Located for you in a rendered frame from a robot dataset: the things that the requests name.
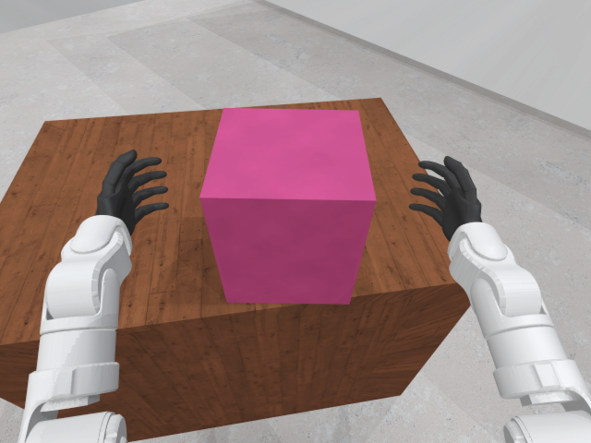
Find right robot hand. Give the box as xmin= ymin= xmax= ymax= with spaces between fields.
xmin=409 ymin=156 xmax=482 ymax=242

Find left robot forearm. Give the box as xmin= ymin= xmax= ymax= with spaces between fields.
xmin=18 ymin=215 xmax=133 ymax=443

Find carton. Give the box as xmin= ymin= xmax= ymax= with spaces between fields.
xmin=199 ymin=108 xmax=377 ymax=305

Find left robot hand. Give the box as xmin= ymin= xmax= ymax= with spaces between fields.
xmin=95 ymin=150 xmax=169 ymax=236

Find right robot forearm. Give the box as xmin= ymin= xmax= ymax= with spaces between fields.
xmin=448 ymin=222 xmax=591 ymax=415

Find pedestal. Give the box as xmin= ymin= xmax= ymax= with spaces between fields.
xmin=0 ymin=98 xmax=471 ymax=442

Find robot left upper arm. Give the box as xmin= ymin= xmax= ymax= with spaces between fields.
xmin=25 ymin=412 xmax=127 ymax=443

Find robot right upper arm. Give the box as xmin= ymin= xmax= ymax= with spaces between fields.
xmin=503 ymin=410 xmax=591 ymax=443

